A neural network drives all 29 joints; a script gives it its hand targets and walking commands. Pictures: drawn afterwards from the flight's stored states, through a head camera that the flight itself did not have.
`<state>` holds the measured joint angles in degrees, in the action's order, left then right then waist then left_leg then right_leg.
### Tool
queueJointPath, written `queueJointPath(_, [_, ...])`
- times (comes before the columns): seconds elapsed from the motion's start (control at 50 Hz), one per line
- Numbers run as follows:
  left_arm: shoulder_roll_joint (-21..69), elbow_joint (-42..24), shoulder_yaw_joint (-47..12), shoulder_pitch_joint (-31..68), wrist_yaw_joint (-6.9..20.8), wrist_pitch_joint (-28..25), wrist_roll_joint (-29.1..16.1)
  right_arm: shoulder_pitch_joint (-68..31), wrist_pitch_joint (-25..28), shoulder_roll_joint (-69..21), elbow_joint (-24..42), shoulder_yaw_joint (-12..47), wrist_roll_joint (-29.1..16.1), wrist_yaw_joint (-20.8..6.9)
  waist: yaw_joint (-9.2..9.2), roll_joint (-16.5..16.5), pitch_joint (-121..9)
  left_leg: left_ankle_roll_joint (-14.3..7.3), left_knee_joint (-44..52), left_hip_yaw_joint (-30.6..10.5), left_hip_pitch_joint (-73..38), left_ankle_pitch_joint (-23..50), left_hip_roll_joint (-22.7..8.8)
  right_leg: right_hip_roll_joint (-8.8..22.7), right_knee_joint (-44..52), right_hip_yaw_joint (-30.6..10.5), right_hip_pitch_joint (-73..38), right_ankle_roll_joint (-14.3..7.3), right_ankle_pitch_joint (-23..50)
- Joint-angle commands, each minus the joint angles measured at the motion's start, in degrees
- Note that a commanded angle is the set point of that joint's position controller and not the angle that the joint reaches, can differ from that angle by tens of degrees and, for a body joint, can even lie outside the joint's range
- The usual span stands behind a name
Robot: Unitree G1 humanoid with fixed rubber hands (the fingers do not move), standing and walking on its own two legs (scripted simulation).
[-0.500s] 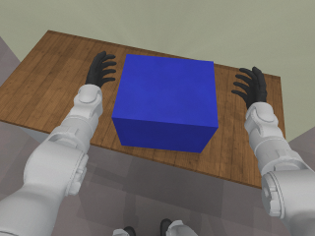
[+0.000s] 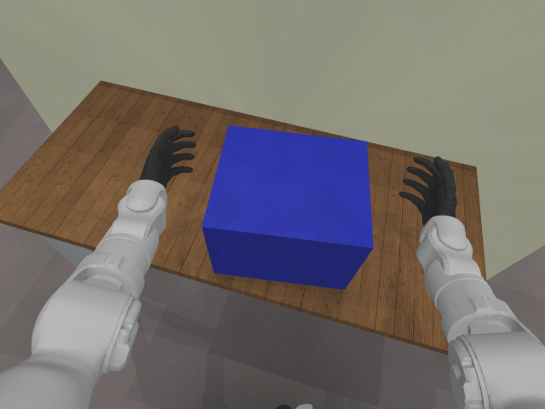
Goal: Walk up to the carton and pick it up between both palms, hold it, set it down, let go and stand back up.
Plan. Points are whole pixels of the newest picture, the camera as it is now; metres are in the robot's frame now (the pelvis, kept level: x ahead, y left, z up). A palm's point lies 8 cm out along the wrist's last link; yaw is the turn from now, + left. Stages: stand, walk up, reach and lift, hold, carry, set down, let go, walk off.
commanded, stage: set down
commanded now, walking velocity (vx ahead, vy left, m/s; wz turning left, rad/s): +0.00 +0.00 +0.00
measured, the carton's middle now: (287, 209) +0.44 -0.07 -0.02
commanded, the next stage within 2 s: none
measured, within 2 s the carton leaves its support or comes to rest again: neither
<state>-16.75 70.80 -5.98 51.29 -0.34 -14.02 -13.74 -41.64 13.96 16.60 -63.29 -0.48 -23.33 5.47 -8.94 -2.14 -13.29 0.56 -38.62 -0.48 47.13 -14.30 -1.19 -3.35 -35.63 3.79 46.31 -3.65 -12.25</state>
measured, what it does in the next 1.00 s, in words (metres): stands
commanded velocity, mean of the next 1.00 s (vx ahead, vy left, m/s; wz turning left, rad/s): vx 0.00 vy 0.00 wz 0.00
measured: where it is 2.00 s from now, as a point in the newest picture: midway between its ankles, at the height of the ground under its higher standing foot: outside the picture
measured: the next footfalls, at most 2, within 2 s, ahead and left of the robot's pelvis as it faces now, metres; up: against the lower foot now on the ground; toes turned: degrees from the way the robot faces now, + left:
none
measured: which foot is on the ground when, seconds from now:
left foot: down 0.00-1.00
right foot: down 0.00-1.00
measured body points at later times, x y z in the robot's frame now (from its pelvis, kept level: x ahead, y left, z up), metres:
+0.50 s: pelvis +0.00 +0.01 +0.01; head +0.06 +0.00 +0.46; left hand +0.42 +0.14 +0.03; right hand +0.33 -0.29 +0.02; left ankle +0.02 +0.12 -0.71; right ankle +0.03 -0.08 -0.71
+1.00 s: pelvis +0.01 +0.01 +0.02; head +0.04 +0.01 +0.47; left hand +0.41 +0.16 +0.05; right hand +0.31 -0.29 +0.04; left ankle +0.02 +0.12 -0.71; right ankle +0.03 -0.08 -0.71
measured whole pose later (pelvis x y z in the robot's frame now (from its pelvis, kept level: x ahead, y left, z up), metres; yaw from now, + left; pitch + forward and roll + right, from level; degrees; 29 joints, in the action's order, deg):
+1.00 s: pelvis +0.01 +0.01 +0.02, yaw +0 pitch +12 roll +0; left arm -17.0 59.2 -9.5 31.8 0.4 -13.4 -18.6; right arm -23.3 11.2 16.4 -51.5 -3.1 -21.1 3.4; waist -8.5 -1.6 -9.3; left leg -0.4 -31.1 -0.3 29.8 -13.1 1.1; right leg -2.0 -31.1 1.6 30.7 -2.6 -12.2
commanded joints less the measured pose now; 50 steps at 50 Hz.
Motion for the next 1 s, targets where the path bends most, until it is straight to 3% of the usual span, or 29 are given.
queueJointPath(0.0, [-7.5, -13.5, 4.3, 20.4, 0.9, -3.6, 3.0, -16.8, 5.2, 13.2, 11.7, -0.4, -1.2, -0.9, -0.43, -3.7, -42.3, 1.8, -0.4, -1.9, -31.1, 21.8, 2.3, 1.0, 2.5, -2.3, -20.6, 6.4, 33.5])
queueJointPath(0.1, [-7.8, -13.9, 2.3, 24.2, -0.4, -5.0, 0.8, -17.9, 4.7, 11.9, 11.2, -2.8, 0.5, -1.5, -1.69, -2.1, -37.3, 0.9, 1.6, -2.3, -29.4, 10.9, 2.5, 1.7, 4.2, -2.3, -15.2, 5.9, 19.0])
queueJointPath(0.14, [-8.8, -18.2, 2.3, 25.3, -0.8, -5.5, -0.4, -18.6, 4.4, 12.1, 16.0, -2.6, -0.4, -1.7, -1.44, -3.3, -40.4, 0.6, 1.1, -2.3, -29.7, 12.0, 2.3, 2.0, 3.6, -2.9, -14.8, 5.7, 20.2])
queueJointPath(0.16, [-7.6, -13.6, 1.4, 23.9, -0.5, -5.7, -0.6, -17.6, 3.8, 10.4, 12.8, -2.5, 0.8, -1.7, -2.49, -1.6, -37.7, 0.0, 0.5, -2.3, -27.9, 9.9, 2.5, 2.3, 3.3, -2.9, -15.0, 6.0, 18.9])
queueJointPath(0.18, [-6.7, -14.0, 3.5, 15.8, 0.2, -5.9, 0.7, -10.9, 4.5, 9.8, 14.6, -0.6, 0.5, -1.2, -1.24, 0.7, -37.8, -0.7, 0.4, -2.5, -27.9, 12.2, 2.5, 2.6, 2.9, -4.0, -19.4, 6.7, 23.8])
queueJointPath(0.2, [-5.9, -16.5, 1.5, 21.4, 0.3, -5.6, -0.1, -15.9, 5.0, 12.2, 14.3, -3.8, 1.2, -1.0, -3.80, -1.7, -39.9, 0.3, 0.6, -3.0, -27.4, 12.8, 2.4, 2.0, 2.4, -2.8, -19.4, 6.1, 24.0])
queueJointPath(0.22, [-6.7, -17.8, 3.1, 13.5, 0.7, -6.2, 0.2, -10.0, 6.1, 11.4, 17.5, -2.1, 0.4, -0.7, -1.74, -0.7, -40.4, 0.0, -0.1, -2.5, -28.9, 16.0, 2.8, 2.2, 2.0, -3.7, -22.3, 6.7, 28.3])
queueJointPath(0.24, [-5.4, -14.4, 3.2, 11.7, 1.6, -6.0, 1.7, -9.0, 6.5, 9.8, 14.1, -1.0, 0.6, -0.5, -1.60, 0.1, -39.1, 0.0, 0.5, -2.5, -28.2, 15.5, 3.1, 2.1, 2.5, -3.8, -24.7, 6.7, 29.1])
queueJointPath(0.28, [-6.8, -19.5, 5.0, 10.2, 1.5, -4.7, 2.8, -7.8, 6.6, 12.4, 17.0, -2.1, -0.4, -0.2, -1.15, -0.5, -39.5, 0.9, 1.8, -2.7, -30.7, 18.4, 2.9, 1.4, 2.6, -3.5, -26.5, 6.8, 33.6])
queueJointPath(0.32, [-7.9, -16.4, 3.1, 14.4, 1.3, -3.9, 2.1, -11.1, 6.0, 11.6, 14.7, -2.8, -0.1, -0.6, -1.18, -1.0, -33.7, 0.5, 2.6, -2.4, -29.8, 12.4, 3.0, 1.6, 4.2, -3.1, -21.3, 6.0, 23.0])
queueJointPath(0.34, [-5.5, -16.2, 4.4, 4.8, 1.8, -4.4, 2.8, -3.0, 6.7, 9.4, 16.1, -1.0, -0.2, -0.3, -0.45, 2.0, -31.7, -0.1, 3.0, -2.5, -31.4, 13.7, 2.9, 1.7, 4.9, -3.6, -24.1, 6.5, 24.7])
queueJointPath(0.38, [-5.7, -22.2, 5.3, 1.3, 1.7, -4.9, 4.0, 0.8, 8.6, 10.9, 19.0, -3.1, 1.0, -0.3, -0.18, -0.2, -34.7, 1.4, 4.0, -2.9, -35.4, 18.4, 2.5, 1.4, 5.9, -3.5, -26.9, 6.0, 27.9])
queueJointPath(0.4, [-7.8, -21.1, 5.5, 11.7, 1.3, -4.1, 3.3, -11.0, 7.3, 13.1, 19.9, -4.4, 2.0, -0.9, 1.11, -0.4, -33.9, 1.1, 4.6, -2.1, -31.3, 14.8, 2.4, 1.1, 5.7, -3.4, -24.6, 5.8, 22.7])
queueJointPath(0.42, [-5.7, -12.6, 3.7, 4.7, 1.7, -4.5, 3.1, -3.3, 6.3, 8.7, 14.3, -2.3, 2.7, -1.5, 0.13, 2.6, -23.9, -0.2, 5.7, -2.2, -27.6, 7.9, 2.7, 2.1, 6.5, -4.3, -23.7, 5.9, 16.3])
queueJointPath(0.44, [-7.9, -10.6, 4.1, 12.3, 2.0, -5.1, 1.7, -11.0, 5.6, 8.9, 15.4, -3.0, 3.7, -1.2, 1.01, 4.3, -21.6, -1.5, 6.7, -2.2, -22.4, -0.1, 2.9, 3.3, 7.3, -4.8, -22.1, 6.2, 9.6])
queueJointPath(0.5, [-11.0, -17.7, 0.8, 23.5, 0.5, -6.4, -3.8, -17.2, 4.4, 10.9, 21.3, -4.3, 2.7, -0.9, -0.90, 3.0, -27.6, -1.3, 6.7, -2.1, -21.3, -3.6, 2.9, 4.6, 6.8, -6.1, -20.0, 6.1, 4.2])
queueJointPath(0.52, [-10.1, -18.2, -0.4, 24.1, -0.8, -6.4, -5.2, -18.3, 3.7, 11.2, 21.9, -4.4, 2.2, -1.5, -0.05, 1.4, -30.0, -0.8, 6.4, -2.6, -20.9, -4.3, 2.4, 4.2, 5.7, -5.9, -17.6, 5.5, 2.1])
queueJointPath(0.56, [-7.5, -24.1, -2.4, 20.2, -1.5, -6.5, -5.6, -12.2, 4.0, 11.7, 23.0, -4.7, 1.7, -1.9, -2.21, -2.3, -36.8, 0.9, 4.8, -3.0, -29.5, 4.0, 1.8, 2.9, 4.9, -4.0, -18.4, 4.6, 12.2])
queueJointPath(0.58, [-4.8, -20.2, -0.1, 6.2, -0.5, -6.4, -3.5, 0.1, 4.1, 8.2, 19.9, -0.7, 0.6, -1.9, -0.67, -0.3, -33.9, 0.4, 3.9, -2.8, -32.7, 9.8, 2.1, 2.4, 4.3, -4.4, -22.4, 5.1, 20.0])
queueJointPath(0.62, [-5.3, -21.2, 2.7, -2.1, 2.1, -5.3, 0.9, 5.3, 5.5, 10.5, 17.7, -1.6, 0.0, -0.7, -1.72, -1.2, -35.2, 1.8, 3.6, -2.9, -38.0, 20.6, 2.6, 1.6, 5.1, -4.4, -29.3, 5.9, 33.8])
queueJointPath(0.64, [-6.4, -20.0, 5.8, -7.4, 3.1, -4.8, 2.7, 8.2, 6.1, 9.8, 19.2, 1.6, -1.3, -0.6, 1.60, 1.5, -32.3, 1.3, 4.5, -2.6, -37.0, 22.2, 2.7, 1.4, 5.3, -4.8, -31.9, 6.3, 36.3])
queueJointPath(0.72, [-8.9, -22.2, 2.8, 7.9, 2.2, -1.7, -0.6, -5.2, 3.7, 12.8, 21.5, -3.4, 1.1, -0.5, -0.51, 3.2, -23.1, -0.3, 9.8, -2.6, -29.2, 5.4, 2.7, 2.5, 8.8, -5.4, -26.2, 6.1, 16.1])
queueJointPath(0.76, [-7.1, -24.2, 1.7, 3.0, 2.5, -2.6, -1.4, 0.0, 4.1, 10.8, 24.0, -3.5, 2.2, -0.4, -1.15, 3.7, -23.0, -0.2, 10.4, -2.4, -32.7, 6.6, 2.9, 2.8, 10.5, -4.9, -27.0, 6.0, 16.5])
queueJointPath(0.8, [-7.1, -24.1, 3.3, -3.4, 2.1, -4.1, -0.3, 5.5, 4.1, 9.1, 24.6, -1.5, 1.3, -1.2, 1.90, 2.6, -22.0, 0.0, 10.6, -2.3, -34.6, 9.9, 2.4, 2.6, 9.5, -5.4, -29.6, 6.3, 19.6])
queueJointPath(0.82, [-7.3, -23.4, 2.3, 0.4, 2.0, -4.0, -0.3, 3.0, 3.8, 9.9, 23.7, -3.0, 1.4, -1.5, -0.16, 0.7, -23.3, 0.5, 10.8, -2.8, -34.4, 8.7, 2.3, 2.9, 9.9, -5.4, -28.9, 5.7, 18.5])
queueJointPath(0.84, [-6.5, -22.6, 2.7, -6.0, 2.4, -5.0, 0.5, 10.3, 4.1, 8.1, 22.1, -0.7, 0.9, -1.7, 1.73, 1.2, -19.2, 0.2, 11.2, -2.9, -34.1, 8.4, 2.5, 3.0, 10.1, -5.9, -30.1, 6.0, 18.4])
queueJointPath(0.92, [-10.5, -25.3, -2.8, 23.5, 0.1, -2.6, -7.0, -16.9, -0.4, 13.5, 26.3, -7.2, 3.3, -2.3, -1.89, -0.7, -22.0, 0.1, 11.9, -2.5, -29.8, -4.7, 2.2, 3.6, 11.1, -4.4, -18.2, 4.7, 1.8])
queueJointPath(0.94, [-8.8, -22.4, -2.3, 15.3, -0.2, -2.1, -7.7, -9.4, -1.4, 11.5, 25.4, -4.6, 3.0, -2.8, -0.66, 1.4, -19.8, -0.9, 11.7, -2.7, -29.9, -5.7, 1.7, 3.9, 10.5, -5.1, -18.4, 4.6, 1.0])
queueJointPath(0.98, [-4.4, -23.4, -1.7, 2.0, 0.5, -2.5, -6.0, 1.9, -0.7, 9.6, 23.4, -2.5, 1.5, -2.5, -0.65, 1.7, -22.5, -0.1, 10.5, -3.4, -36.6, 5.5, 1.2, 3.0, 9.9, -4.6, -23.7, 4.6, 13.2])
